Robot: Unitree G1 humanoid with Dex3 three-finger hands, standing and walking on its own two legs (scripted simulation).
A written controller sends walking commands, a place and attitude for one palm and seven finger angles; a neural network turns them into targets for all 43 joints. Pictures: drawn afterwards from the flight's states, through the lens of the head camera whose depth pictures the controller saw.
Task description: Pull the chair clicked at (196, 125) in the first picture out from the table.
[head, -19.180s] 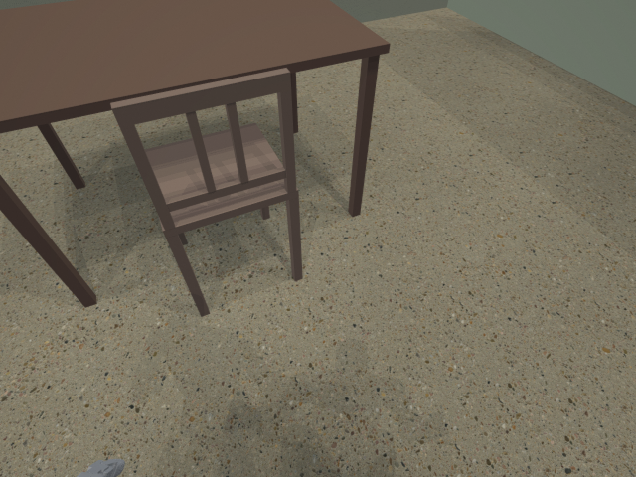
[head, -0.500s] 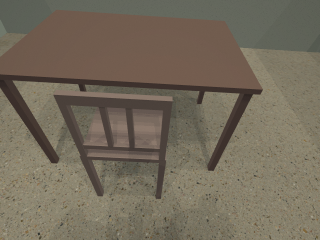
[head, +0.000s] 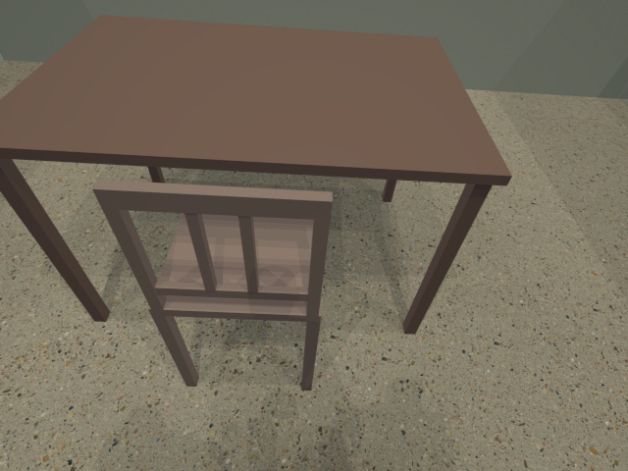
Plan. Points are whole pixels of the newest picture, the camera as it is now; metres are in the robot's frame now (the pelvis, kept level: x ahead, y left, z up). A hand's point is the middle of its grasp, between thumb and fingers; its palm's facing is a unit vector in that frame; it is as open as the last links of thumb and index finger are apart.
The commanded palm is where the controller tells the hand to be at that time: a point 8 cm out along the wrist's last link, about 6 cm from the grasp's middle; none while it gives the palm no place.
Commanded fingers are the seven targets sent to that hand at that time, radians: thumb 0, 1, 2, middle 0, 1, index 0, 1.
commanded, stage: look again from close up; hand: left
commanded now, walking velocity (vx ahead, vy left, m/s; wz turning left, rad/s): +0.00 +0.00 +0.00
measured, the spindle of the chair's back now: (202, 252) +0.51 +0.25 -0.11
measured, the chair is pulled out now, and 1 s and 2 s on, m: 0.00 0.00 0.00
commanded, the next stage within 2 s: none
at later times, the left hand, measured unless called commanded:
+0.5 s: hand out of the picture -0.02 +0.14 -0.18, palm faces +0.05 -0.99 -0.13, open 7.4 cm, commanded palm none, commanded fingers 0.00 0.90 0.90 -0.20 -0.30 -0.20 -0.30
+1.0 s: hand out of the picture -0.01 +0.14 -0.18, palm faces +0.04 -0.99 -0.13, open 7.4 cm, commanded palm none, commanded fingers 0.00 0.90 0.90 -0.20 -0.30 -0.20 -0.30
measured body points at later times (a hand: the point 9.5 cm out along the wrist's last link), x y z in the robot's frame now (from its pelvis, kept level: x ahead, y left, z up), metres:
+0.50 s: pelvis +0.02 +0.00 +0.00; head +0.02 +0.01 +0.45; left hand -0.02 +0.19 -0.16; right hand +0.00 -0.21 -0.16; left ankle +0.06 +0.07 -0.74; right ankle +0.00 -0.14 -0.74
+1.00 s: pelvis +0.03 +0.00 +0.00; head +0.03 +0.01 +0.45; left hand -0.01 +0.19 -0.16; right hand +0.01 -0.21 -0.16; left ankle +0.06 +0.07 -0.74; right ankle +0.00 -0.14 -0.74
